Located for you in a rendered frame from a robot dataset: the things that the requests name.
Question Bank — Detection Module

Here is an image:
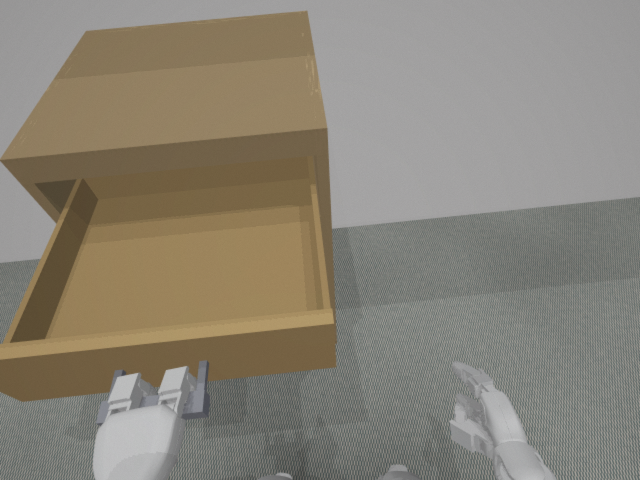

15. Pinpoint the drawer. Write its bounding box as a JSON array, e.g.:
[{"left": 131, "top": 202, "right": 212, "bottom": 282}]
[{"left": 0, "top": 156, "right": 336, "bottom": 402}]

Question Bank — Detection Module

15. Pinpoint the robot right forearm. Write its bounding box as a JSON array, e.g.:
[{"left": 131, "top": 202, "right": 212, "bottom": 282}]
[{"left": 493, "top": 441, "right": 557, "bottom": 480}]

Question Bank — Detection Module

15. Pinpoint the right robot hand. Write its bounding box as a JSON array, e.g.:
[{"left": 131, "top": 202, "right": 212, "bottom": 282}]
[{"left": 450, "top": 361, "right": 528, "bottom": 461}]

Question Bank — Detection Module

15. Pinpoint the left robot hand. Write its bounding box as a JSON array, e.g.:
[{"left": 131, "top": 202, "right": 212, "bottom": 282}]
[{"left": 93, "top": 366, "right": 197, "bottom": 480}]

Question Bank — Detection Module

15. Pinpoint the cabinet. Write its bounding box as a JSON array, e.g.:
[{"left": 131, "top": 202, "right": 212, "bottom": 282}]
[{"left": 0, "top": 11, "right": 337, "bottom": 344}]

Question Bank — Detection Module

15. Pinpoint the handle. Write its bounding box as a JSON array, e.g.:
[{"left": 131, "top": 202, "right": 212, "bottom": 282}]
[{"left": 96, "top": 360, "right": 210, "bottom": 426}]

